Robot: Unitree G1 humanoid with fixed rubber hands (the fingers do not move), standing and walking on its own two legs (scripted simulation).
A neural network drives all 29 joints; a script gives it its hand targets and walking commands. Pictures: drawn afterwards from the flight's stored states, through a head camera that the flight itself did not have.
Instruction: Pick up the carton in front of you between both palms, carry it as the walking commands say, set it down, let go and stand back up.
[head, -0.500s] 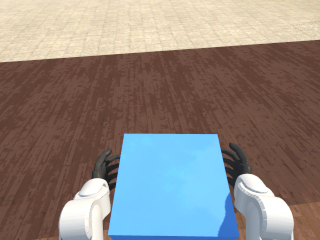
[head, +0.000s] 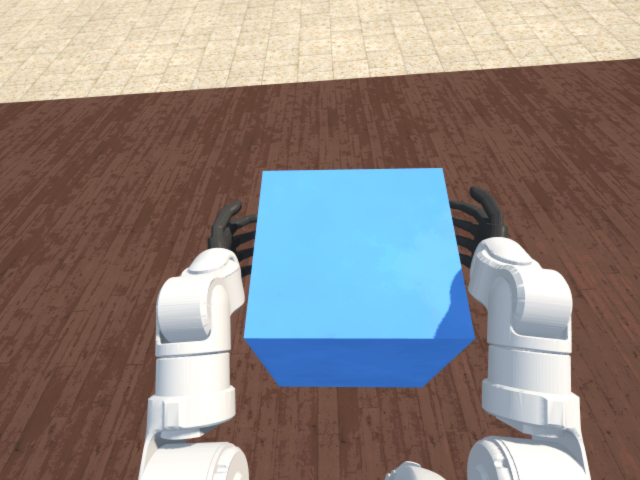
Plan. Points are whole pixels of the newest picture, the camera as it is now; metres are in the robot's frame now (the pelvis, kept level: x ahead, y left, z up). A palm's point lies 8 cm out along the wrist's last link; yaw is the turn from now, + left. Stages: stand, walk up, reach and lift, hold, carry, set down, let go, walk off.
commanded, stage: carry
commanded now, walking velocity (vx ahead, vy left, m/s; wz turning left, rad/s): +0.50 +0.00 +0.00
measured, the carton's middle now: (350, 290) +0.35 +0.00 +0.03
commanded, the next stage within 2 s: none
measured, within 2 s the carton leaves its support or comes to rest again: neither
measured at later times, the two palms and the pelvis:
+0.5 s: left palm (276, 116) +0.71 +0.14 +0.06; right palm (441, 107) +0.70 -0.16 +0.07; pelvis +0.38 +0.01 -0.04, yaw -2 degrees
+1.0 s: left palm (284, 56) +1.06 +0.17 +0.00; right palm (402, 45) +1.09 -0.13 +0.01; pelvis +0.75 +0.00 -0.10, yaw +0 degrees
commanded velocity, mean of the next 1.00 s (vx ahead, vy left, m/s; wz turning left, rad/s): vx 0.50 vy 0.00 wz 0.00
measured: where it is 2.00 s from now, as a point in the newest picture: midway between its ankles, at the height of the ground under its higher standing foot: (350, 208)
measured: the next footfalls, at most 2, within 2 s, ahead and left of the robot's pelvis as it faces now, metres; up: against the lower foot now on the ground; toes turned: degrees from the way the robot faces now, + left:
left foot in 0.40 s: +0.46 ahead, +0.02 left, -0.05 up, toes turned +4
right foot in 0.90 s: +0.83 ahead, -0.01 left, -0.10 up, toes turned -4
